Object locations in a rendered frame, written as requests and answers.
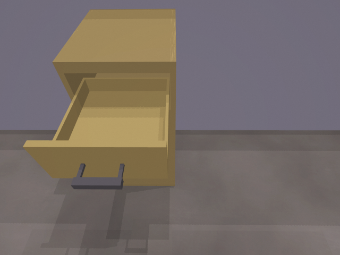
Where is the handle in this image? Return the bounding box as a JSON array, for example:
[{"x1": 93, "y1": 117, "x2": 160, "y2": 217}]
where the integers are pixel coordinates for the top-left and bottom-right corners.
[{"x1": 71, "y1": 164, "x2": 125, "y2": 190}]

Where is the cabinet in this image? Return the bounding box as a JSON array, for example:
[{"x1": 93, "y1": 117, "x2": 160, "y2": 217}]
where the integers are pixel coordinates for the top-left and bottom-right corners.
[{"x1": 53, "y1": 8, "x2": 176, "y2": 186}]

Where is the drawer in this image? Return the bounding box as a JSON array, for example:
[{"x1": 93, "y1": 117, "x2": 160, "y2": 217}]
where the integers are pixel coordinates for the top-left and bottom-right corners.
[{"x1": 23, "y1": 78, "x2": 170, "y2": 179}]

